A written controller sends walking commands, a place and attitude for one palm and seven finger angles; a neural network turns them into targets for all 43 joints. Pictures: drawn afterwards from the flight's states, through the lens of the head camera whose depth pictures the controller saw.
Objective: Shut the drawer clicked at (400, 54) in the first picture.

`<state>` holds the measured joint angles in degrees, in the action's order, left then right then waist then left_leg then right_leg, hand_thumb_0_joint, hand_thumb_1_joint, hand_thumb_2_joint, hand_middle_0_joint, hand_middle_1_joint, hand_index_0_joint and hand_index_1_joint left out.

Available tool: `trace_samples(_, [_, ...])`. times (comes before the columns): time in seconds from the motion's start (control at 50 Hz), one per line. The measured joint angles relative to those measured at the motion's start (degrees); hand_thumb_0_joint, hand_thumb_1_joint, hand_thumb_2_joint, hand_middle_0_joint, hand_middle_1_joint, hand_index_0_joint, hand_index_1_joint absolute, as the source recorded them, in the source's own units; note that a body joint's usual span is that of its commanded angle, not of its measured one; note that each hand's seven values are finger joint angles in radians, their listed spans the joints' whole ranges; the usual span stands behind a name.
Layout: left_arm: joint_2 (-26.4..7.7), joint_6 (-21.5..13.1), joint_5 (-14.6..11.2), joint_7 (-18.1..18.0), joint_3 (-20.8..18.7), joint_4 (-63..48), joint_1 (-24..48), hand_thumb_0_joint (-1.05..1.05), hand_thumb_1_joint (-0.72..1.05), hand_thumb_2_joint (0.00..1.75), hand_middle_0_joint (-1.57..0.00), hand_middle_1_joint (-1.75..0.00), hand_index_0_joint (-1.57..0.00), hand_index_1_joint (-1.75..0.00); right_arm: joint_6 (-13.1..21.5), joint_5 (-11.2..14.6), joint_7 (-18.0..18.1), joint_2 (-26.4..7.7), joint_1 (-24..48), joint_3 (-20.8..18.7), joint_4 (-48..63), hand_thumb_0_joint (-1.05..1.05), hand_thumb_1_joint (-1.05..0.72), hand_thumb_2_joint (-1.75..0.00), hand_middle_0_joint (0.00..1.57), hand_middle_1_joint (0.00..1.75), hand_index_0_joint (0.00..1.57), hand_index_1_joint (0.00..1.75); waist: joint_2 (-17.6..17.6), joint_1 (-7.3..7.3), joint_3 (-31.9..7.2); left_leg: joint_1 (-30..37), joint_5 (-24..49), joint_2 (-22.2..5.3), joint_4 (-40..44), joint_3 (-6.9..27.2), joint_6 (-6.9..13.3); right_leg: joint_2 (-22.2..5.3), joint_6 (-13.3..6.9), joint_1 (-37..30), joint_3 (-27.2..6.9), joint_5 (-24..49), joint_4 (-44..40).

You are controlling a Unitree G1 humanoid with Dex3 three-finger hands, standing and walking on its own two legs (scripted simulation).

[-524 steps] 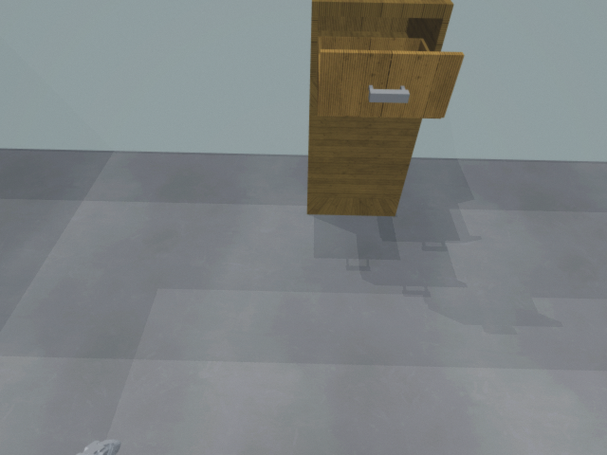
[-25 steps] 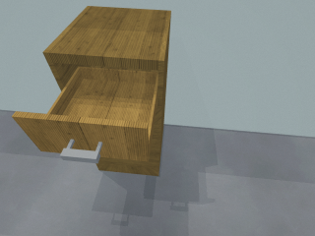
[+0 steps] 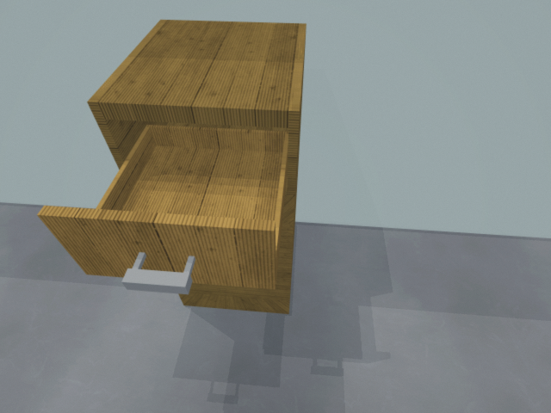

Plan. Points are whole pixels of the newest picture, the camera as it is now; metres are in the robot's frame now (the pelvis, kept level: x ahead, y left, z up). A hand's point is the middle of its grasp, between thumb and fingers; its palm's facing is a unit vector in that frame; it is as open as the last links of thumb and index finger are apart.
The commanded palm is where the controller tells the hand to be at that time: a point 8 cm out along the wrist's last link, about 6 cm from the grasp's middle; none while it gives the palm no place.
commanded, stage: look again from close up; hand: left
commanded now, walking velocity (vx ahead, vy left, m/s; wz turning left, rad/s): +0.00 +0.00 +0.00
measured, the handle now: (162, 270) +0.33 +0.21 -0.01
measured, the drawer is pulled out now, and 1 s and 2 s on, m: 0.26 0.25 0.25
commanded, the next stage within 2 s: raise the hand and make a fist in 0.16 s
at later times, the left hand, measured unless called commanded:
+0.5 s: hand (157, 352) +0.20 +0.18 +0.00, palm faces +0.21 -0.97 -0.09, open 6.9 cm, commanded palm +0.09 +0.22 -0.04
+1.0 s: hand (163, 379) +0.17 +0.16 +0.00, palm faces -0.10 -0.99 -0.05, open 4.3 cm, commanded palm +0.11 +0.24 +0.01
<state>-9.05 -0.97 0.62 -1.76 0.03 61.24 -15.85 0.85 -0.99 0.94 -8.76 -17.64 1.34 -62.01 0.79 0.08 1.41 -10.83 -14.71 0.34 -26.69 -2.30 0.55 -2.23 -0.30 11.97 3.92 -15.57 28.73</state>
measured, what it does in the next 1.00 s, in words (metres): lowers itself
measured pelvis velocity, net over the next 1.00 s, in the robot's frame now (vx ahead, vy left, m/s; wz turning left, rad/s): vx -0.02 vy -0.02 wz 0.02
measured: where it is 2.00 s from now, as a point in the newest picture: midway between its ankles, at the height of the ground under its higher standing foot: outside the picture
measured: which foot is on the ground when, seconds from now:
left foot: down 0.00-1.00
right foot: down 0.00-1.00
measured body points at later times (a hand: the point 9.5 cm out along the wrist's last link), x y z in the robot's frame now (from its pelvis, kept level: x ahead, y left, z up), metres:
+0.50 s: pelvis +0.00 +0.00 -0.02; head +0.00 -0.01 +0.43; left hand +0.19 +0.23 +0.01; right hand +0.15 -0.26 -0.11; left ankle +0.00 +0.11 -0.74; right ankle +0.00 -0.11 -0.74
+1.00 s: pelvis -0.02 -0.02 -0.06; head +0.01 -0.03 +0.39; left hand +0.17 +0.22 +0.00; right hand +0.16 -0.23 -0.14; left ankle +0.00 +0.11 -0.74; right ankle +0.00 -0.11 -0.74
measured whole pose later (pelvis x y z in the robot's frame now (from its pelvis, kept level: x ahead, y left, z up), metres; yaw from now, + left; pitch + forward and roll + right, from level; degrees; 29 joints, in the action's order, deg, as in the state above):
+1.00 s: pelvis -0.02 -0.02 -0.06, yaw +1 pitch +9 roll -1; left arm -15.0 -14.4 -17.0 21.5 -10.6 -6.3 -28.2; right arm 12.4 3.0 3.7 -9.0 -12.9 2.0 -32.2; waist 1.7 0.7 -5.8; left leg -39.9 -27.1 -2.5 -58.0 1.0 -1.5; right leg -0.6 -2.5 38.9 6.4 -27.0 56.7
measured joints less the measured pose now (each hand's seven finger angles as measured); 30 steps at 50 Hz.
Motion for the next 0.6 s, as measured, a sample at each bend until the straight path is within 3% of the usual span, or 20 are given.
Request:
trace_samples(0.28, [0.52, -0.16, 0.13, -0.34, 0.31, 1.51, -0.21, 0.01, 0.91, 0.89, -0.19, -0.3, -0.2, -0.3, -0.07, 0.27, 0.12, 0.25, 1.43, 0.12, -2.07, 0.01, -0.92, -0.9, 0.2, 0.3, 0.2, 0.3, -0.72, -0.41, 0.93, 0.59, -0.58, -0.22, 0.1, 0.2, -0.02, 0.24, 0.24, -1.14, 0.23, -0.21, -1.09])
trace_samples(0.3, [0.41, 3.72, -2.15, -0.76, -0.47, -7.33, -3.19, 0.01, 0.92, 0.89, -0.2, -0.3, -0.21, -0.3, 0.25, 0.87, 0.41, -0.17, 0.75, 0.25, 0.19, 0.01, -0.92, -0.9, 0.2, 0.3, 0.2, 0.3, -0.78, -0.41, 1.25, 0.15, -1.02, -0.41, -0.75, 0.2, -0.03, 0.41, 0.23, -0.9, 0.23, -0.24, -0.79])
trace_samples(0.32, [-0.1, 5.19, -3.83, -1.26, -1.38, -18.11, -6.89, 0.02, 0.94, 0.89, -0.2, -0.3, -0.21, -0.3, 2.61, 1.43, 1.27, -0.62, -0.47, 0.41, 2.65, 0.02, -0.93, -0.9, 0.2, 0.3, 0.21, 0.3, -1.15, -0.88, 1.38, 0.23, -1.25, -0.33, -0.9, -0.1, 0.0, 0.31, 0.15, -0.57, -0.09, -0.5, -0.1])
trace_samples(0.36, [-1.25, 2.1, -5.9, -3.72, -1.41, -34.12, -11.59, 0.03, 0.95, 0.89, -0.21, -0.31, -0.22, -0.31, 8.48, 2.36, 2.59, -1.92, -2.1, -0.03, 5.84, 0.02, -0.93, -0.9, 0.2, 0.3, 0.21, 0.3, -1.08, -1.24, -0.07, -0.41, -1.59, -0.06, -1.47, -0.16, 0.0, -0.01, 0.11, 0.34, -0.16, -1.28, 1.2])
trace_samples(0.4, [-1.46, 0.57, -7.88, -4.76, -1.4, -45.64, -12.42, 0.04, 0.95, 0.89, -0.22, -0.32, -0.23, -0.33, 11.99, 3.05, 3.02, -3.71, -1.95, -0.75, 9.32, 0.02, -0.93, -0.9, 0.2, 0.3, 0.21, 0.3, -0.06, -0.44, -1.49, -1.49, -2.03, 0.31, -2.78, 0.49, 0.13, -0.46, 0.27, 0.98, 0.47, -2.0, 2.32])
trace_samples(0.44, [-1.01, -3.46, -8.5, -3.89, -2.03, -52.71, -10.85, 0.03, 0.95, 0.89, -0.24, -0.35, -0.25, -0.35, 14.37, 2.69, 2.99, -5.26, -0.16, -1.71, 12.88, 0.02, -0.93, -0.9, 0.2, 0.3, 0.21, 0.3, 0.94, 0.73, -3.15, -3.95, -2.76, 0.53, -5.12, 0.99, 0.28, -0.8, 0.37, 3.05, 0.95, -2.78, 4.28])
trace_samples(0.52, [1.03, -14.3, -10.82, 2.78, -5.52, -55.59, -10.59, 0.02, 0.93, 0.89, -0.3, -0.41, -0.27, -0.4, 15.77, 1.83, 0.96, -5.47, 5.23, -3.7, 20.48, 0.02, -0.92, -0.9, 0.2, 0.3, 0.2, 0.3, 0.03, 1.33, -6.99, -11.72, -5.26, -0.09, -11.7, -0.18, -0.11, -0.55, -0.05, 11.73, -0.34, -5.21, 11.61])
trace_samples(0.6, [0.92, -25.52, -12.03, 14.26, -6.0, -55.08, -17.73, 0.01, 0.92, 0.89, -0.37, -0.49, -0.32, -0.47, 15.84, 1.55, -1.42, -5.05, 8.86, -5.06, 27.43, 0.01, -0.91, -0.9, 0.2, 0.3, 0.2, 0.3, -3.22, -0.21, -7.63, -19.81, -8.64, -1.21, -20.28, -0.17, -0.89, 0.16, -1.03, 19.87, -0.48, -8.38, 19.98])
